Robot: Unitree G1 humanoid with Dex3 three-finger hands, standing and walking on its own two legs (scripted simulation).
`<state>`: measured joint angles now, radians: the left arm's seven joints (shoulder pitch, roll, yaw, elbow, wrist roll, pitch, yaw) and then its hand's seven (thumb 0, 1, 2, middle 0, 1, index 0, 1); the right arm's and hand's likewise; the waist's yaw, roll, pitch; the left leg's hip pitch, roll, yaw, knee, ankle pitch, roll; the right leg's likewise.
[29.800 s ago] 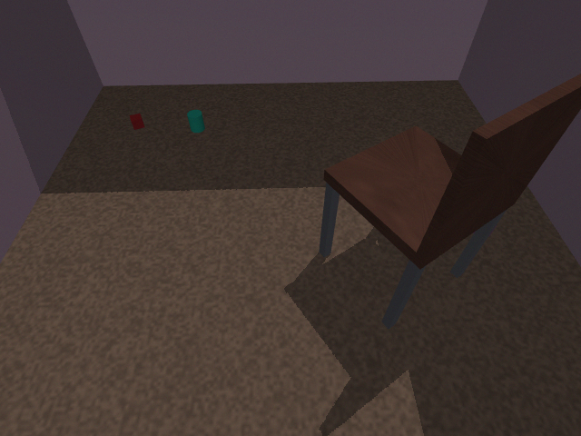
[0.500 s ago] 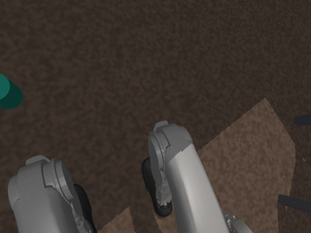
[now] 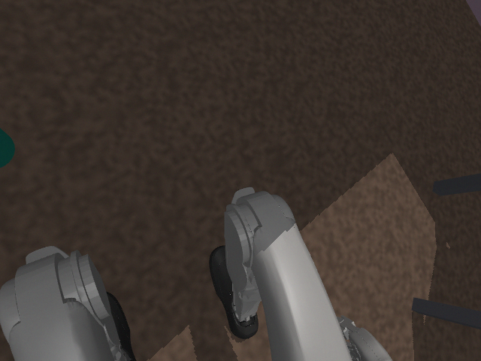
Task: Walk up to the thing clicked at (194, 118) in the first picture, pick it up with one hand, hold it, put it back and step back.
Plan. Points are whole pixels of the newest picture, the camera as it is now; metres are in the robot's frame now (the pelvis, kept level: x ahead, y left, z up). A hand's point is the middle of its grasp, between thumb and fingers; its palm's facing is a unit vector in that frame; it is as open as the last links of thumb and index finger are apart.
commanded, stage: rest palm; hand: left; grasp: from above
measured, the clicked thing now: out of the picture +0.52 +0.30 -0.27
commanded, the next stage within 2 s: close in 1.06 s
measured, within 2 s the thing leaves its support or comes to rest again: neither
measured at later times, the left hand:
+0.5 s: hand out of the picture +0.50 +0.29 -0.22, palm faces -0.44 -0.10 -0.89, open 13.5 cm
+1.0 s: hand out of the picture +0.50 +0.29 -0.24, palm faces -0.45 -0.11 -0.89, open 13.7 cm
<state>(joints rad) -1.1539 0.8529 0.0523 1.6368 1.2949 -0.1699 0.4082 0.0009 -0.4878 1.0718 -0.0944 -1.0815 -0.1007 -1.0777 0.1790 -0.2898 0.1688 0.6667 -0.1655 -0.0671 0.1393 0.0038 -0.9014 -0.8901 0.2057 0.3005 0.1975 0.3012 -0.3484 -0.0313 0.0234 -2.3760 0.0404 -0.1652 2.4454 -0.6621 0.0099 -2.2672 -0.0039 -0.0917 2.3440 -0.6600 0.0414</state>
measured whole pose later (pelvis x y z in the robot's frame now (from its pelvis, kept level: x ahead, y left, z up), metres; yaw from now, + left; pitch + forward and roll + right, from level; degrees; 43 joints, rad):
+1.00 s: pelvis +0.01 +0.00 -0.01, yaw -4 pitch +30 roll -13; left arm -1.14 0.98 0.08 1.70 1.28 -0.19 0.52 0.00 -0.50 1.08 -0.10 -1.07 -0.08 -1.08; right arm 0.14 -0.33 0.26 0.65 -0.23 -0.16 0.21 0.00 -0.91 -0.90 0.21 0.30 0.20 0.30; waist -0.39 -0.10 0.13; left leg -2.37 0.05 -0.24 2.53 -0.73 0.00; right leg -2.25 0.03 -0.14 2.38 -0.69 0.05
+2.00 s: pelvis +0.01 +0.00 -0.01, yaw -4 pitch +30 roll -13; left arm -1.13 0.99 0.09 1.69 1.27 -0.18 0.51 0.00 -0.17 0.90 -0.29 -1.04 -0.29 -1.00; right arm 0.14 -0.34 0.28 0.63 -0.23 -0.16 0.21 0.00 -0.90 -0.90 0.21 0.30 0.20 0.30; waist -0.40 -0.10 0.13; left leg -2.37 0.05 -0.24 2.53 -0.71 0.00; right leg -2.25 0.03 -0.15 2.37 -0.67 0.05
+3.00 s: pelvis +0.01 +0.00 -0.01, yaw -3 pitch +33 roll -13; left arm -0.95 0.87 0.14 1.35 1.25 -0.15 0.39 0.01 -0.20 0.89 -0.47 -1.00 -0.47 -1.00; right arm 0.19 -0.33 0.18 0.63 -0.19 -0.11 0.22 0.01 -0.92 -0.90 0.21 0.30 0.20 0.30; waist -0.33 -0.05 0.07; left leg -2.39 0.04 -0.22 2.50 -0.71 0.00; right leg -2.26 0.01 -0.13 2.36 -0.69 0.04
